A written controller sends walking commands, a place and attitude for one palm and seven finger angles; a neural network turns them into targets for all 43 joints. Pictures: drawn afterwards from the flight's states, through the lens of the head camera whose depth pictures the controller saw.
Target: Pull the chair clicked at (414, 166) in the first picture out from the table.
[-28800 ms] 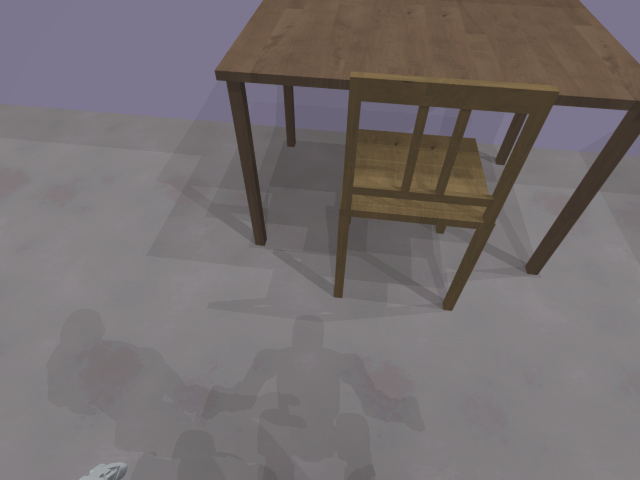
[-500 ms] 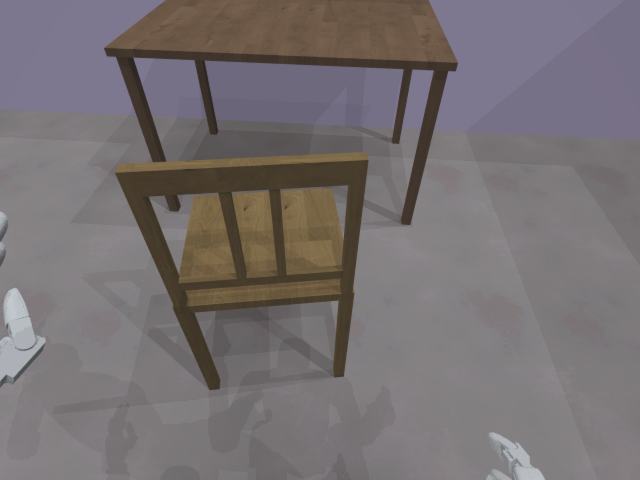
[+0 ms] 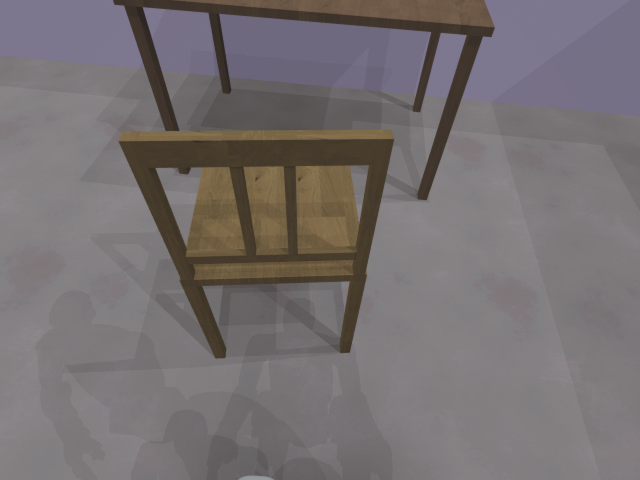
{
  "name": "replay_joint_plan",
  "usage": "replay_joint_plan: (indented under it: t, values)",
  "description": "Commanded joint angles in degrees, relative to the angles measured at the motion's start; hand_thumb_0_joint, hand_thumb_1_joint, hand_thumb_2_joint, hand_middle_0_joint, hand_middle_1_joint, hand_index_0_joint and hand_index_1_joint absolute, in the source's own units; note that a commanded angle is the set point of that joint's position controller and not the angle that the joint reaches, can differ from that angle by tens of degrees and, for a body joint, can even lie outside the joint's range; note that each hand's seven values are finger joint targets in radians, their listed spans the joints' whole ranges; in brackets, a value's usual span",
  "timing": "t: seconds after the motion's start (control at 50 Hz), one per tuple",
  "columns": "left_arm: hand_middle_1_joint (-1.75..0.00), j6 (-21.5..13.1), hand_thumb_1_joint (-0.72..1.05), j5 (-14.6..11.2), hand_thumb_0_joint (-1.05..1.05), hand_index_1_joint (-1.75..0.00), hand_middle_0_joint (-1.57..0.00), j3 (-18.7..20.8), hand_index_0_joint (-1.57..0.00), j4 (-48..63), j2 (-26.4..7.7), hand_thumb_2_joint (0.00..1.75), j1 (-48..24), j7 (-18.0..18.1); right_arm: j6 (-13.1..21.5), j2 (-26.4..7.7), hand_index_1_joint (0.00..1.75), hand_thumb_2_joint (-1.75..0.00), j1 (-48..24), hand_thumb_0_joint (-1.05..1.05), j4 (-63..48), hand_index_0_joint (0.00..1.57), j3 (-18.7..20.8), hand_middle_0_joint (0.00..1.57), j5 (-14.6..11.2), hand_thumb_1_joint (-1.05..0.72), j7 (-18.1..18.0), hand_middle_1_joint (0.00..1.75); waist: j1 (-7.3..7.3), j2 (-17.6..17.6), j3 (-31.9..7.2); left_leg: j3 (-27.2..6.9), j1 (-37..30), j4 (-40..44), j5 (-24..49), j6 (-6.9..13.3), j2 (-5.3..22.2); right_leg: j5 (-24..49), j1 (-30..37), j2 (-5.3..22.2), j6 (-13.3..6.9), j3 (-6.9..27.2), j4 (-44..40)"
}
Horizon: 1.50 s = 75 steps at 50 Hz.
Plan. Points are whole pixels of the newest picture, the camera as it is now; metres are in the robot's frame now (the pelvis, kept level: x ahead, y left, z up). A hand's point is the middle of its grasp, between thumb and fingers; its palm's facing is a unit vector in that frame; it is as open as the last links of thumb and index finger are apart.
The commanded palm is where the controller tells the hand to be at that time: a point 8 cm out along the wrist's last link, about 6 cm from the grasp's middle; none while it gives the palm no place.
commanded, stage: let the arm hang, fingers relaxed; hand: left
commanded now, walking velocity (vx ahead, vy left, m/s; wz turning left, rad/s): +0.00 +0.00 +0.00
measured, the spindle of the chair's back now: (244, 212) +0.58 +0.19 -0.09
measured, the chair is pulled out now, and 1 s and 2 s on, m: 0.60 0.60 0.60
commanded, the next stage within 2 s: look to check the result in 0.62 s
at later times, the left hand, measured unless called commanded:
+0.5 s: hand out of the picture +0.04 +0.15 -0.16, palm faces +0.04 -0.98 -0.20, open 7.3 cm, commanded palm none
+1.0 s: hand out of the picture +0.05 +0.15 -0.16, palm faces +0.05 -0.98 -0.18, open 7.3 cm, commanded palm none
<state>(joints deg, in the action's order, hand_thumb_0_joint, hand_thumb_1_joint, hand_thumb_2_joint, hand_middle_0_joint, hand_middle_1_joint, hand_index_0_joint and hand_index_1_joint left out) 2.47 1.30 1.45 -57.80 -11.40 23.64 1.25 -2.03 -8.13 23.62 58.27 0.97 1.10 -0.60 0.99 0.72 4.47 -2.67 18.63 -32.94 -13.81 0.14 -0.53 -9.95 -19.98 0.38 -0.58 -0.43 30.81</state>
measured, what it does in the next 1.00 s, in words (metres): shifts its weight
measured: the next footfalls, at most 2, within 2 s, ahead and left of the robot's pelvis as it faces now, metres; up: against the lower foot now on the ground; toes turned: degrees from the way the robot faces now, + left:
none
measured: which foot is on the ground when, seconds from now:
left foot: down 0.00-1.00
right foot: down 0.00-1.00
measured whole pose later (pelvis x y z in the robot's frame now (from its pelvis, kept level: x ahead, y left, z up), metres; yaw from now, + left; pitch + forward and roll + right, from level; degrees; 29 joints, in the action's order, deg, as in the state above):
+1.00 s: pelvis +0.05 -0.01 +0.01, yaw +0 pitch -1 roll +0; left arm 0.8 0.3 0.3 -60.4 -7.5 17.2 2.0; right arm 0.7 -6.1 19.3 61.1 -0.4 0.5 -2.0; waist 0.3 -0.5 3.8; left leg -3.1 10.8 -26.6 -14.5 -1.6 0.9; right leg -11.9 -13.0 -0.9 -1.3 -0.8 26.2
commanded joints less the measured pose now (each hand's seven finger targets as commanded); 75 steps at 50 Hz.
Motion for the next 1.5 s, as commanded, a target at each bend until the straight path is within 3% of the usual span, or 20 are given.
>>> replay_joint_plan:
  t: [0.0,0.04,0.14,0.16,0.36,0.44,0.58,0.66,0.68,0.74,0.78,0.86,0.94,0.98,1.04,1.08,1.26,1.36,1.38,1.48]
  values:
    - [-0.3,-2.1,0.9,-0.26,0.0,-0.3,-0.2,-0.29,-0.2,1.48,-3.39,0.9,-1.28,0.41,1.54,-3.73,0.3,-0.9,5.69,0.0,-2.02,0.2,0.9,0.2,0.16,-0.9,-0.7,0.3,-2.89,2.11,0.52,-3.36,-1.25,6.2,-12.17,3.29,2.32,-22.52,-4.69,4.73,-3.99,8.96,-13.38]
    - [-0.3,-2.32,0.9,-0.51,0.0,-0.3,-0.2,-0.45,-0.2,0.36,-2.65,0.9,-0.75,0.5,2.16,-3.2,0.3,-0.9,6.94,0.0,-0.98,0.2,0.42,0.2,0.05,-0.9,-0.89,0.3,-2.87,2.12,-1.11,-3.74,-1.87,7.12,-9.41,3.29,2.92,-19.07,-2.22,4.6,-3.79,8.15,-12.36]
    - [-0.3,-2.04,0.9,-0.42,0.0,-0.3,-0.2,-0.59,-0.2,-1.68,-1.6,0.9,0.94,0.84,2.62,-3.02,0.3,-0.9,5.62,0.0,-0.11,0.2,0.19,0.2,0.06,-0.9,-1.11,0.3,-1.48,-0.51,2.4,-4.64,2.19,11.12,-12.49,3.36,4.06,-17.41,-0.75,3.33,-3.21,7.03,-11.12]
    - [-0.3,-2.18,0.9,-0.45,0.0,-0.3,-0.2,-0.63,-0.2,-1.99,-1.21,0.9,1.28,0.92,2.76,-2.77,0.3,-0.9,5.5,0.0,-0.04,0.2,0.1,0.2,0.01,-0.9,-1.15,0.3,-1.37,0.97,1.75,-4.39,1.75,10.87,-10.8,3.36,4.03,-15.67,0.15,3.44,-3.2,6.97,-10.9]
    - [-0.3,-2.88,0.9,-0.82,0.0,-0.3,-0.2,-0.6,-0.2,-1.84,0.13,0.9,-0.62,1.38,3.47,-0.78,0.3,-0.9,3.66,0.0,1.28,0.2,-0.58,0.2,-0.37,-0.9,-1.66,0.3,-0.97,-2.14,0.3,-2.69,-1.37,10.37,1.88,2.4,4.35,-1.32,5.69,4.32,-3.38,6.25,-9.0]
    - [-0.3,-2.89,0.9,-0.88,0.0,-0.3,-0.2,-0.55,-0.2,-1.58,-0.16,0.9,-1.22,1.32,3.38,-0.73,0.3,-0.9,3.48,0.0,1.65,0.2,-0.57,0.2,-0.44,-0.9,-1.79,0.3,-0.97,-0.95,-0.5,-2.36,-2.41,9.98,3.64,2.22,4.3,1.39,7.44,4.59,-3.44,6.0,-9.08]
    - [-0.3,-2.72,0.9,-0.92,0.0,-0.3,-0.2,-0.37,-0.2,-0.8,-0.83,0.9,-2.64,1.25,3.14,-1.23,0.3,-0.9,2.82,0.0,1.76,0.2,-0.5,0.2,-0.46,-0.9,-1.83,0.3,-1.06,-0.28,0.41,-2.54,-3.16,10.7,3.69,2.27,4.68,1.07,7.77,4.2,-3.48,5.37,-9.8]
    - [-0.3,-2.84,0.9,-0.97,0.0,-0.3,-0.2,-0.27,-0.2,-0.57,-1.1,0.9,-2.71,1.2,3.27,-1.72,0.3,-0.9,2.67,0.0,1.75,0.2,-0.51,0.2,-0.48,-0.9,-1.79,0.3,-1.11,-0.13,-1.76,-2.32,-4.65,10.27,5.01,2.06,4.56,2.37,9.04,4.77,-3.38,5.42,-9.57]
    - [-0.3,-2.77,0.9,-0.93,0.0,-0.3,-0.2,-0.43,-0.2,-0.68,-1.1,0.9,-2.76,1.2,3.13,-1.7,0.3,-0.9,2.18,0.0,1.91,0.2,-0.49,0.2,-0.54,-0.9,-1.85,0.3,-1.04,-0.28,-0.03,-2.32,-4.33,10.61,4.81,2.17,4.71,2.4,8.32,4.43,-3.46,5.27,-9.94]
    - [-0.3,-2.77,0.9,-1.0,0.0,-0.3,-0.2,-0.37,-0.2,-0.57,-1.22,0.9,-2.78,1.18,3.2,-1.9,0.3,-0.9,2.21,0.0,1.88,0.2,-0.52,0.2,-0.5,-0.9,-1.87,0.3,-1.07,-1.83,-1.13,-2.51,-4.88,10.46,4.92,2.1,4.7,2.01,8.78,4.69,-3.39,5.38,-9.82]
    - [-0.3,-2.63,0.9,-0.92,0.0,-0.3,-0.2,-0.45,-0.2,-0.76,-1.17,0.9,-2.86,1.12,2.93,-1.75,0.3,-0.9,1.8,0.0,1.92,0.2,-0.48,0.2,-0.52,-0.9,-1.89,0.3,-1.08,-0.89,1.51,-2.46,-4.05,11.02,2.77,2.22,4.78,-0.21,7.2,4.3,-3.44,5.26,-10.72]
    - [-0.3,-2.68,0.9,-0.97,0.0,-0.3,-0.2,-0.33,-0.2,-0.59,-1.37,0.9,-2.63,1.07,3.13,-2.14,0.3,-0.9,2.23,0.0,1.75,0.2,-0.51,0.2,-0.46,-0.9,-1.83,0.3,-1.18,-1.55,-0.69,-2.58,-4.76,10.88,2.73,2.18,4.66,-0.74,8.16,4.5,-3.32,5.66,-10.38]
    - [-0.3,-2.7,0.9,-0.98,0.0,-0.3,-0.2,-0.36,-0.2,-0.67,-1.08,0.9,-2.55,1.08,3.26,-2.19,0.3,-0.9,2.13,0.0,1.78,0.2,-0.53,0.2,-0.53,-0.9,-1.95,0.3,-1.17,-1.1,-0.62,-2.88,-4.89,11.13,3.61,2.33,4.92,0.53,8.34,4.42,-3.31,5.45,-10.0]
    - [-0.3,-2.59,0.9,-0.86,0.0,-0.3,-0.2,-0.43,-0.2,-0.81,-1.04,0.9,-2.34,1.04,3.07,-1.91,0.3,-0.9,1.64,0.0,1.72,0.2,-0.52,0.2,-0.58,-0.9,-1.96,0.3,-0.96,-1.24,1.73,-2.91,-3.77,11.49,2.04,2.48,4.93,-0.68,7.39,4.21,-3.33,5.13,-10.66]
    - [-0.3,-2.68,0.9,-0.95,0.0,-0.3,-0.2,-0.43,-0.2,-0.78,-0.96,0.9,-2.24,1.07,3.23,-2.16,0.3,-0.9,2.3,0.0,1.73,0.2,-0.53,0.2,-0.53,-0.9,-1.96,0.3,-1.22,-1.01,-0.54,-3.06,-4.86,11.32,2.81,2.46,4.93,-0.39,8.16,4.37,-3.27,5.43,-10.09]
    - [-0.3,-2.57,0.9,-0.85,0.0,-0.3,-0.2,-0.41,-0.2,-0.86,-0.94,0.9,-2.4,1.04,3.16,-2.04,0.3,-0.9,1.91,0.0,1.85,0.2,-0.49,0.2,-0.61,-0.9,-2.0,0.3,-1.08,-1.89,1.44,-3.18,-3.71,11.86,1.72,2.6,5.09,-0.97,7.5,4.04,-3.22,4.93,-10.37]
    - [-0.3,-2.74,0.9,-0.87,0.0,-0.3,-0.2,-0.46,-0.2,-0.88,-0.55,0.9,-1.36,1.08,3.37,-1.93,0.3,-0.9,2.17,0.0,1.83,0.2,-0.48,0.2,-0.56,-0.9,-1.96,0.3,-0.97,-1.33,-0.36,-3.17,-4.83,11.28,2.21,2.69,4.8,-0.42,7.77,4.5,-3.15,5.33,-9.93]
    - [-0.3,-2.65,0.9,-0.89,0.0,-0.3,-0.2,-0.46,-0.2,-0.87,-0.42,0.9,-1.43,1.07,3.37,-1.96,0.3,-0.9,2.29,0.0,1.82,0.2,-0.51,0.2,-0.54,-0.9,-1.98,0.3,-0.92,-1.33,-0.01,-3.47,-4.16,11.62,1.63,2.78,4.81,-0.98,7.95,4.45,-3.12,5.11,-9.81]
    - [-0.3,-2.58,0.9,-0.83,0.0,-0.3,-0.2,-0.51,-0.2,-0.91,-0.53,0.9,-1.44,1.06,3.19,-1.85,0.3,-0.9,1.98,0.0,1.84,0.2,-0.49,0.2,-0.62,-0.9,-1.99,0.3,-0.88,-0.7,2.12,-3.44,-3.25,11.83,0.76,2.87,4.85,-1.55,7.14,4.16,-3.19,4.89,-10.28]
    - [-0.3,-2.62,0.9,-0.87,0.0,-0.3,-0.2,-0.49,-0.2,-0.85,-0.42,0.9,-1.5,1.07,3.34,-1.89,0.3,-0.9,2.23,0.0,1.9,0.2,-0.5,0.2,-0.64,-0.9,-2.1,0.3,-0.92,-1.69,0.93,-3.75,-3.73,11.93,1.83,2.97,5.14,-0.44,7.85,4.08,-3.2,4.78,-9.84]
